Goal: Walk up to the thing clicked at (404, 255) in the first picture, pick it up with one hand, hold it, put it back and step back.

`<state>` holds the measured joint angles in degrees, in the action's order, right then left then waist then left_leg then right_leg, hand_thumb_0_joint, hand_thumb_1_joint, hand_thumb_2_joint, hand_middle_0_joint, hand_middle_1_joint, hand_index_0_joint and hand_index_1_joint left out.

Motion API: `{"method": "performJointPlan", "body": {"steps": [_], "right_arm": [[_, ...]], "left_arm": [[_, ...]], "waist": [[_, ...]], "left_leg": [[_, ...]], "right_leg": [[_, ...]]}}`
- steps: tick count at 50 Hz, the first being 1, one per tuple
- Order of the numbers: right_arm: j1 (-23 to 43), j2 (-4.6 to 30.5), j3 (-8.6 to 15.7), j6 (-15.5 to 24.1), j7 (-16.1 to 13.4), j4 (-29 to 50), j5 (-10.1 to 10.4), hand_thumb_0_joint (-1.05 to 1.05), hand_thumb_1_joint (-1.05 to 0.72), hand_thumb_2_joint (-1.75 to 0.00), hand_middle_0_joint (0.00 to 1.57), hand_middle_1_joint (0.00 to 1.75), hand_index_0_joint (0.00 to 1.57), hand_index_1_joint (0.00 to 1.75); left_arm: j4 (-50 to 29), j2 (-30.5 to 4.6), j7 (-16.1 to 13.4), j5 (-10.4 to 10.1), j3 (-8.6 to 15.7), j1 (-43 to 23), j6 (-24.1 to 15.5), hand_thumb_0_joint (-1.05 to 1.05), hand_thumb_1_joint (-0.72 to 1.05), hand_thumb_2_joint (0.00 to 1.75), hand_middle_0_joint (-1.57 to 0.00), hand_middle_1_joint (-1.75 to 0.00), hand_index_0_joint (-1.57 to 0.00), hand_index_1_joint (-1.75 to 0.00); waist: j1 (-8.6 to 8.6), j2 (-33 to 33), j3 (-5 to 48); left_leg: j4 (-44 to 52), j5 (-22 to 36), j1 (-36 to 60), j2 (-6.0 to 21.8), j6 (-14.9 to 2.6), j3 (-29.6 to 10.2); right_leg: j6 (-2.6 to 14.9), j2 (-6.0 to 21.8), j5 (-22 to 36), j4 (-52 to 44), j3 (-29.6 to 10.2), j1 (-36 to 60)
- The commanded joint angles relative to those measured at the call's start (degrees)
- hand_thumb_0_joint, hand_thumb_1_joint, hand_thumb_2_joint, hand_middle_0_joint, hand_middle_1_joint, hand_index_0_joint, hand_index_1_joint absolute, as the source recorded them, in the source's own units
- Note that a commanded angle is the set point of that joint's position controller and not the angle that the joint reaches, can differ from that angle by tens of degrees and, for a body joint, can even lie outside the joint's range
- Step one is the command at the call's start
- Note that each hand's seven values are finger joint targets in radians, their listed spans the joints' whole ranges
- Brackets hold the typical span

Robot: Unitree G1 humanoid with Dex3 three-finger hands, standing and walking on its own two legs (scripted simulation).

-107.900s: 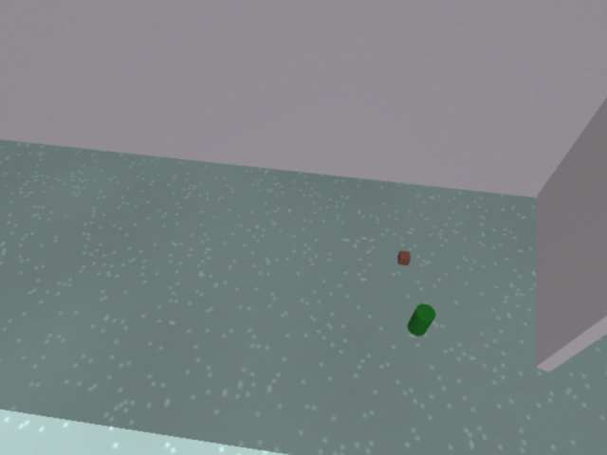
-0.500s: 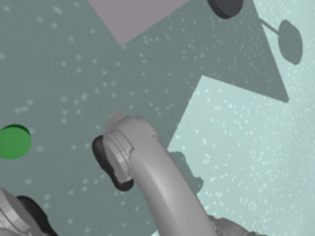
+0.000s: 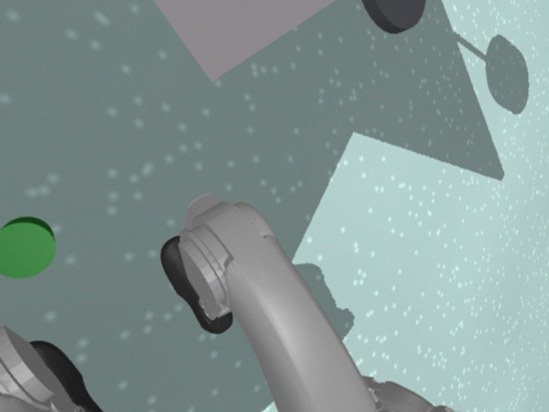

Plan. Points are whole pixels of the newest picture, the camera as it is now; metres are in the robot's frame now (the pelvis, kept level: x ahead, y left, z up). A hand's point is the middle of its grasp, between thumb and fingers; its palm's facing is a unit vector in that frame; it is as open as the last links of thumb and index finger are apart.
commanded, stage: rest palm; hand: left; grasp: from above
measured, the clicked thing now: out of the picture +0.57 +0.31 -0.33
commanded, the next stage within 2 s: none
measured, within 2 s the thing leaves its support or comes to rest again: neither
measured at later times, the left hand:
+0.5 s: hand out of the picture +0.51 +0.29 -0.25, palm faces -0.02 -0.44 -0.90, open 14.4 cm
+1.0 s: hand out of the picture +0.52 +0.29 -0.25, palm faces -0.03 -0.44 -0.90, open 14.3 cm
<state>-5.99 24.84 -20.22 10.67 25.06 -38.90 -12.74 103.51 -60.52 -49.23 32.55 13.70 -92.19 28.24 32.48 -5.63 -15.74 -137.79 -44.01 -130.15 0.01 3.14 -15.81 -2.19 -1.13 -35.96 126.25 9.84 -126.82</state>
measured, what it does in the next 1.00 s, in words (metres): stands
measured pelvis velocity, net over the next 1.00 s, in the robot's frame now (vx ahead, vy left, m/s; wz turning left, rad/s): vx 0.00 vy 0.00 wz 0.01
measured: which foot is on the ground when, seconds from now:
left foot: down 0.00-1.00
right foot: down 0.00-1.00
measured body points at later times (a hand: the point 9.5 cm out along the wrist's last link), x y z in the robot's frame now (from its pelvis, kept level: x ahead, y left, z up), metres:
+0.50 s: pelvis +0.00 +0.00 +0.00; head +0.34 +0.08 +0.28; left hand +0.52 +0.31 -0.19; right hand -0.02 -0.26 -0.04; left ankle +0.05 +0.13 -0.32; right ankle +0.12 -0.12 -0.32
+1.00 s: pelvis +0.00 +0.00 +0.00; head +0.34 +0.08 +0.28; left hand +0.52 +0.30 -0.20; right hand -0.03 -0.26 -0.04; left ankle +0.05 +0.13 -0.32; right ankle +0.12 -0.12 -0.32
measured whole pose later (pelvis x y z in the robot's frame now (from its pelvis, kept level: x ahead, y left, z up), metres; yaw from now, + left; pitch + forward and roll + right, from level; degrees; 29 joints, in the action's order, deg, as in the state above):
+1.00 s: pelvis +0.00 +0.00 +0.00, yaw +0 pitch +35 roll -14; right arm -4.5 24.5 -20.3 10.4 24.0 -39.7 -12.7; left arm 102.3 -60.2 -48.3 32.8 14.0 -91.3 28.8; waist 31.8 -5.8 -15.8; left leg -137.3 -44.2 -129.5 0.0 3.1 -15.4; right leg -2.2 -1.0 -36.2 126.1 9.6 -126.3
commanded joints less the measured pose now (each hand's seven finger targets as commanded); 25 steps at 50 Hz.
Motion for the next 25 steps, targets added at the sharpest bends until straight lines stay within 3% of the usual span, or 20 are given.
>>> {"method": "performJointPlan", "body": {"steps": [1, 4, 7, 10, 16, 21, 25], "right_arm": [[-14.64, 21.15, 4.18, -0.82, 0.04, -4.98, -0.10, 0.00, -0.91, -0.91, 0.20, 0.30, 0.20, 0.30], [-14.37, 21.04, 4.16, -0.98, -0.37, -5.63, -0.08, 0.00, -0.91, -0.91, 0.20, 0.30, 0.20, 0.30], [-13.83, 20.77, 4.11, -0.89, -0.28, -4.37, 0.33, 0.00, -0.91, -0.91, 0.20, 0.30, 0.20, 0.30], [-13.67, 20.54, 4.25, -1.01, -0.34, -4.08, 0.17, 0.00, -0.91, -0.91, 0.20, 0.30, 0.20, 0.30], [-14.25, 20.81, 4.12, -1.07, -0.48, -4.72, -0.07, 0.00, -0.91, -0.91, 0.20, 0.30, 0.20, 0.30], [-14.29, 20.25, 4.09, -0.98, -0.67, -4.71, 0.40, 0.00, -0.91, -0.91, 0.20, 0.30, 0.20, 0.30], [-13.81, 19.99, 4.29, -1.13, -0.75, -5.10, 0.35, 0.00, -0.91, -0.90, 0.20, 0.30, 0.20, 0.30]], "left_arm": [[-6.35, -5.92, -2.12, 1.56, -1.63, -15.60, 0.13, 0.00, -0.60, 0.99, -0.07, -1.03, -0.04, -1.05], [-6.36, -7.07, -2.05, 1.79, -1.48, -15.24, 0.30, 0.00, -0.61, 1.00, -0.07, -1.03, -0.04, -1.06], [-7.63, -6.61, -1.96, 2.54, -1.49, -15.04, 0.39, 0.00, -0.60, 1.00, -0.07, -1.03, -0.04, -1.06], [-8.06, -6.27, -1.99, 2.53, -1.68, -15.21, 0.33, 0.00, -0.60, 1.00, -0.07, -1.03, -0.04, -1.06], [-7.17, -5.80, -1.75, 0.74, -1.36, -15.12, 0.05, 0.00, -0.60, 0.99, -0.07, -1.04, -0.05, -1.06], [-6.83, -5.44, -1.24, 1.79, -1.57, -15.07, -0.12, 0.00, -0.59, 0.99, -0.07, -1.04, -0.05, -1.06], [-6.75, -5.06, -0.83, 2.59, -1.86, -14.75, 0.05, 0.00, -0.58, 0.98, -0.06, -1.03, -0.05, -1.05]], "waist": [[6.57, 33.12, 42.08], [6.39, 33.29, 41.58], [5.64, 34.43, 42.22], [6.17, 34.53, 41.43], [6.43, 32.95, 42.83], [5.81, 34.23, 43.69], [5.90, 34.04, 41.40]], "left_leg": [[13.15, 18.77, 24.75, 1.93, -3.05, 5.31], [13.32, 16.63, 24.35, 1.91, -3.16, 5.51], [13.70, 18.09, 27.03, 2.22, -2.79, 5.03], [14.01, 17.36, 26.82, 2.04, -2.83, 4.88], [13.31, 18.03, 25.21, 2.12, -3.05, 5.64], [13.44, 19.89, 27.82, 2.48, -2.60, 5.13], [14.30, 17.60, 26.61, 2.09, -2.71, 4.91]], "right_leg": [[0.88, -1.84, 22.09, -9.89, 4.98, 32.80], [0.80, -2.02, 20.33, -10.33, 5.00, 32.24], [1.23, -1.76, 20.61, -9.74, 5.26, 31.34], [1.32, -1.62, 19.97, -10.07, 5.24, 30.95], [0.78, -1.98, 21.49, -10.04, 4.78, 33.83], [1.39, -1.96, 21.82, -9.40, 5.00, 31.42], [1.49, -1.67, 19.53, -9.73, 5.22, 30.20]]}}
